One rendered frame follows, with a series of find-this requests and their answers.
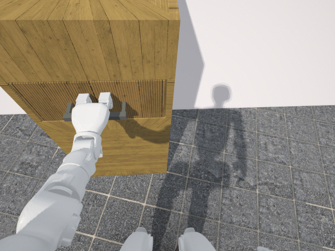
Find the right robot shin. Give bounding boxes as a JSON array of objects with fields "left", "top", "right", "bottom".
[{"left": 183, "top": 227, "right": 195, "bottom": 235}]

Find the handle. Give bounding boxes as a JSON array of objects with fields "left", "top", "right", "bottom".
[{"left": 63, "top": 101, "right": 127, "bottom": 121}]

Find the robot left hand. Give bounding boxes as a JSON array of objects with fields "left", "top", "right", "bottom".
[{"left": 72, "top": 92, "right": 113, "bottom": 157}]

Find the drawer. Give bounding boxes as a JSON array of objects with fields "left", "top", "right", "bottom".
[{"left": 9, "top": 79, "right": 165, "bottom": 121}]

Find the left robot upper arm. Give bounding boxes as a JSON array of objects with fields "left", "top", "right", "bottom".
[{"left": 0, "top": 190, "right": 83, "bottom": 251}]

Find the cabinet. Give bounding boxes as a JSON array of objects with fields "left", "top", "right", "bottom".
[{"left": 0, "top": 0, "right": 181, "bottom": 177}]

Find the left robot thigh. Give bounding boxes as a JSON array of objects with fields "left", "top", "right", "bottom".
[{"left": 120, "top": 232, "right": 153, "bottom": 251}]

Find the left robot forearm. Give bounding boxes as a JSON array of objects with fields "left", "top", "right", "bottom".
[{"left": 16, "top": 131, "right": 102, "bottom": 233}]

